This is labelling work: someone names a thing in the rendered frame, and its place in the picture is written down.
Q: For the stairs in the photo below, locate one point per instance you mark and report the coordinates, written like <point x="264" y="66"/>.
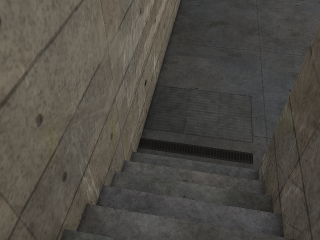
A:
<point x="158" y="197"/>

